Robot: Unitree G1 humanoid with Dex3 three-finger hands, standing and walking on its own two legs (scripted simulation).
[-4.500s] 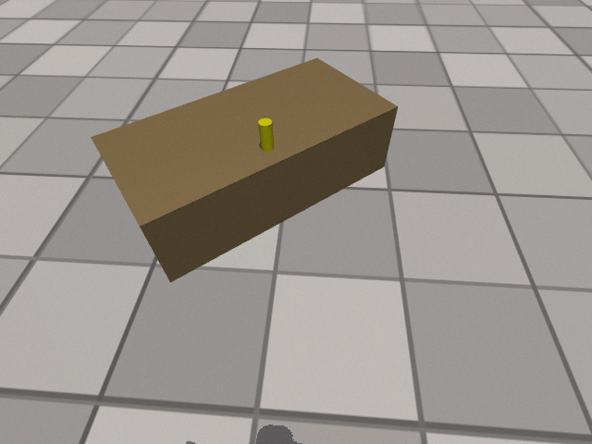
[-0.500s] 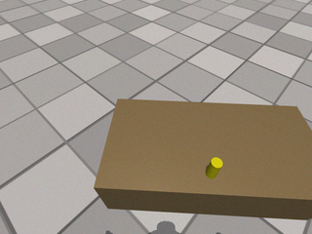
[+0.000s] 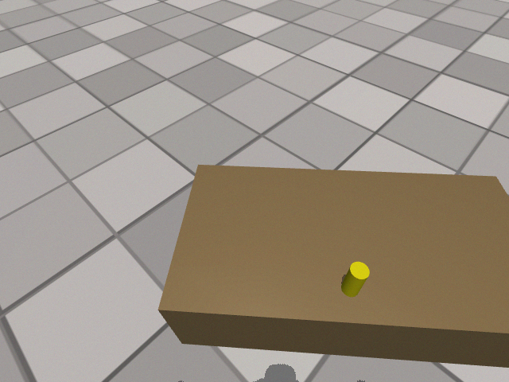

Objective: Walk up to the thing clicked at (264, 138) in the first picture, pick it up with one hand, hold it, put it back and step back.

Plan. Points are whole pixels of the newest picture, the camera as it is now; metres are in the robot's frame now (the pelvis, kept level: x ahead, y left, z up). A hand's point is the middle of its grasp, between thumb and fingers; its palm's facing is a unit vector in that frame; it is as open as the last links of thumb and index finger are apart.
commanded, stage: walk up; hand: right
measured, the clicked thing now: (354, 279) +0.44 -0.25 -0.36
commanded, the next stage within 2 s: stand in 0.22 s
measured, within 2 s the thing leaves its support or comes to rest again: neither
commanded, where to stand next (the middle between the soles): +0.04 +0.00 m, yaw -3 degrees
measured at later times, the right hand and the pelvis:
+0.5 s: hand out of the picture +0.09 -0.26 -0.15, palm faces +0.01 +0.94 -0.34, open 7.4 cm; pelvis +0.01 -0.01 +0.00, yaw -1 degrees
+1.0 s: hand out of the picture +0.09 -0.27 -0.16, palm faces +0.00 +0.94 -0.34, open 7.4 cm; pelvis +0.01 -0.02 +0.00, yaw -1 degrees
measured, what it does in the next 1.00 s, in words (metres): stands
